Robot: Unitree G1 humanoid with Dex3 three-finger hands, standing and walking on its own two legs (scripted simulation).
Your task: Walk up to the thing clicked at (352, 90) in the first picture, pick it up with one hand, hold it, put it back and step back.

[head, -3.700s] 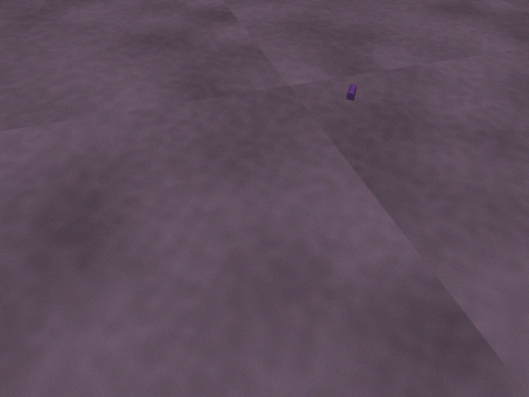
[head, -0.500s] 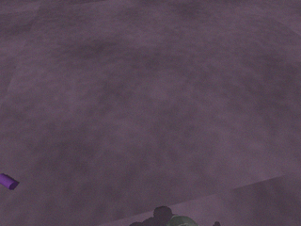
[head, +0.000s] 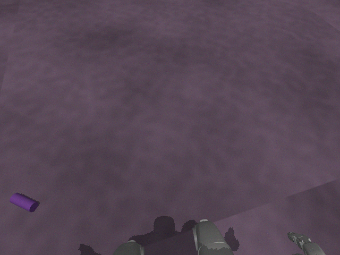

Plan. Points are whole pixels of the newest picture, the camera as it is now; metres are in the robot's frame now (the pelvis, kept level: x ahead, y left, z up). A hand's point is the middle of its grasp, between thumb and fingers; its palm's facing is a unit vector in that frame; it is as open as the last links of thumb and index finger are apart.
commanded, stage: walk up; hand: left
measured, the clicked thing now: (24, 202) +0.46 +0.74 -0.70
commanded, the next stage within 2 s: none
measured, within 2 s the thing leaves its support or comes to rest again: neither
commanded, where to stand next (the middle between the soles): +0.00 +0.65 m, yaw -25 degrees
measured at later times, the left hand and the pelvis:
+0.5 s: hand out of the picture +0.10 +0.52 -0.09, palm faces -0.13 -0.77 -0.62, open 7.4 cm; pelvis -0.02 +0.21 +0.00, yaw -8 degrees
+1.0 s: hand out of the picture +0.08 +0.70 -0.12, palm faces -0.31 -0.79 -0.53, open 7.4 cm; pelvis -0.07 +0.45 +0.00, yaw -16 degrees
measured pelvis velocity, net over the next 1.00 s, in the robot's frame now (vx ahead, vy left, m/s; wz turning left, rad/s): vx -0.07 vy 0.45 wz -0.28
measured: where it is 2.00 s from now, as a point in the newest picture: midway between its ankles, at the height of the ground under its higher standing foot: outside the picture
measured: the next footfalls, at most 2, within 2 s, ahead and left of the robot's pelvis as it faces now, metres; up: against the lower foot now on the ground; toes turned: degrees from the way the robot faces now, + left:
right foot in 0.22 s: +0.11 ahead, +0.00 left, +0.00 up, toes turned -10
left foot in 0.58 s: +0.04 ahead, +0.44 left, +0.00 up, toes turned -8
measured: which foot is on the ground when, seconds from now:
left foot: down 0.00-0.22, up 0.24-0.56, down 0.58-0.94, up 0.96-1.00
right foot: up 0.00-0.20, down 0.22-0.60, up 0.62-0.92, down 0.94-1.00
